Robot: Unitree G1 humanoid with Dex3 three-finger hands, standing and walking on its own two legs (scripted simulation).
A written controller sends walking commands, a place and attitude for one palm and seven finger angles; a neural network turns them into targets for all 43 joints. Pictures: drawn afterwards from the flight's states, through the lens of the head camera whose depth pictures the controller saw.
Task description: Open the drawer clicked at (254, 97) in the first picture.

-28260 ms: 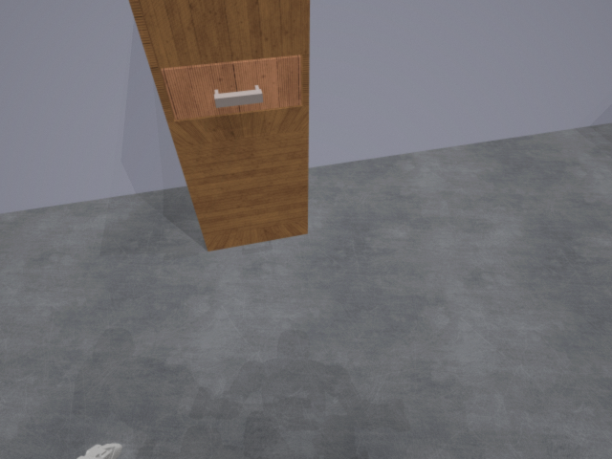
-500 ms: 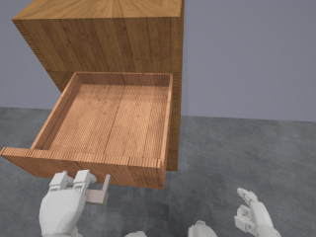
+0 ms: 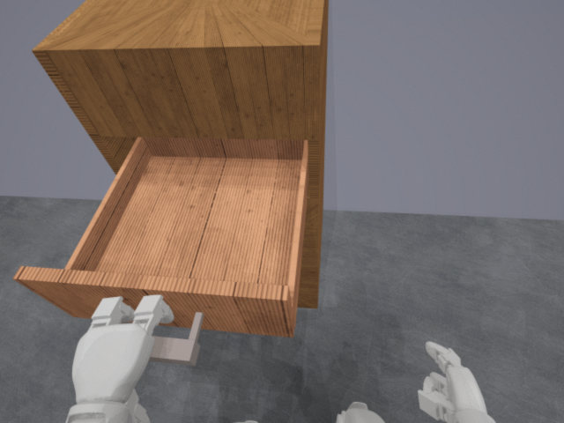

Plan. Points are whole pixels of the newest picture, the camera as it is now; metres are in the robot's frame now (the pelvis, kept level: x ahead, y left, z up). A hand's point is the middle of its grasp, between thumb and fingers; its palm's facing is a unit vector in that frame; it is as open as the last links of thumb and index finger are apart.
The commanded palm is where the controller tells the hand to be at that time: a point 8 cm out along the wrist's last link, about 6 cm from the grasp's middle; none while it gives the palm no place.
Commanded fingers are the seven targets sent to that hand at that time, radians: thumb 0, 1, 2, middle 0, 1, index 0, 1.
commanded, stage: lift the hand off the handle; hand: left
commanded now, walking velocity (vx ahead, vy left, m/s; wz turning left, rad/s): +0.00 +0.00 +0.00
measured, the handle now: (155, 332) +0.24 +0.22 -0.01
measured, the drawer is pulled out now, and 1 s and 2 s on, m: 0.30 0.29 0.29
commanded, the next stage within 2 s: draw the hand back to the body in 1.00 s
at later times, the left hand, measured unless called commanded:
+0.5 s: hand (110, 335) +0.20 +0.23 +0.07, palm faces +0.06 -0.11 -0.99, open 13.2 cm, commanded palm +0.18 +0.22 +0.14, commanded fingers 0.00 -0.50 0.30 -0.30 -1.20 -0.30 -1.20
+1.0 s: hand (76, 307) +0.21 +0.23 +0.14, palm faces +0.12 -0.15 -0.98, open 13.8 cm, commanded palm +0.18 +0.23 +0.19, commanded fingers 0.00 -0.50 0.30 -0.30 -1.20 -0.30 -1.20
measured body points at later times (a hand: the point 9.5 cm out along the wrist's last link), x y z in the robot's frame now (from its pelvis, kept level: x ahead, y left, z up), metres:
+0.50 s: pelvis +0.02 +0.01 +0.02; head +0.05 -0.03 +0.47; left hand +0.20 +0.23 +0.13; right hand +0.24 -0.20 -0.07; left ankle -0.03 +0.13 -0.69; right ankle +0.06 -0.09 -0.69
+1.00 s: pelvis +0.04 +0.03 +0.04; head +0.04 -0.02 +0.49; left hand +0.20 +0.24 +0.19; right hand +0.26 -0.18 -0.05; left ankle -0.03 +0.13 -0.69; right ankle +0.06 -0.09 -0.69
